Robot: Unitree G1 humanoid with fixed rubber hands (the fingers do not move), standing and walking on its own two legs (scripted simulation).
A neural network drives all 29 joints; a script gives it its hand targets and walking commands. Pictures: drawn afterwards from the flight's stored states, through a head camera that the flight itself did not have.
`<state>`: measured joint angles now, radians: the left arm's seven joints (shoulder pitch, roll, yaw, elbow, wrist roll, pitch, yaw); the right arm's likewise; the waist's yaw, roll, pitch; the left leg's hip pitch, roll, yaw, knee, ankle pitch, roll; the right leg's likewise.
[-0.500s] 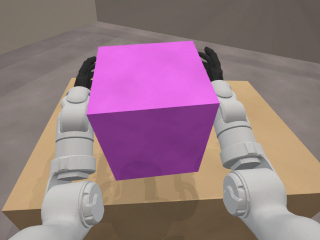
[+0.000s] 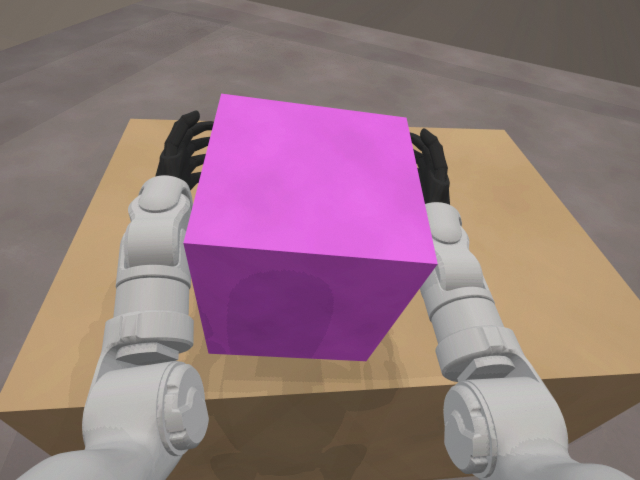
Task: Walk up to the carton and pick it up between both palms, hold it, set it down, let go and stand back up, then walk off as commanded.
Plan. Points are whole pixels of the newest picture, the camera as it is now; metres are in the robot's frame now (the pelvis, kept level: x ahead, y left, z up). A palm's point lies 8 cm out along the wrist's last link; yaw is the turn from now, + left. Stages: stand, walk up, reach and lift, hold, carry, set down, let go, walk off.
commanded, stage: set down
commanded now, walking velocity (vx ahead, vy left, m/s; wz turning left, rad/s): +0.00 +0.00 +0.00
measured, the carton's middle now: (301, 242) +0.36 +0.01 +0.13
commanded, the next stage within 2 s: none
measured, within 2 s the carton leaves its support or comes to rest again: neither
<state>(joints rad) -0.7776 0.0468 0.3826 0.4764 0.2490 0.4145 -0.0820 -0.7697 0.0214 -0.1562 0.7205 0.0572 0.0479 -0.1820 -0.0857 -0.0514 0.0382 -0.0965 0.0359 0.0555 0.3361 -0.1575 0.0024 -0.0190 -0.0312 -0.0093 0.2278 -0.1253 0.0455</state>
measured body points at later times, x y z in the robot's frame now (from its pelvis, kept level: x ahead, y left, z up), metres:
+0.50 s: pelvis +0.00 +0.00 +0.00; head +0.00 +0.03 +0.45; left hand +0.44 +0.14 +0.14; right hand +0.40 -0.16 +0.15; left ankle +0.02 +0.11 -0.75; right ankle +0.00 -0.15 -0.75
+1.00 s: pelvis +0.02 +0.00 +0.00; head +0.02 +0.03 +0.45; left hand +0.45 +0.14 +0.11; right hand +0.41 -0.16 +0.13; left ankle +0.02 +0.11 -0.75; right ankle +0.00 -0.15 -0.75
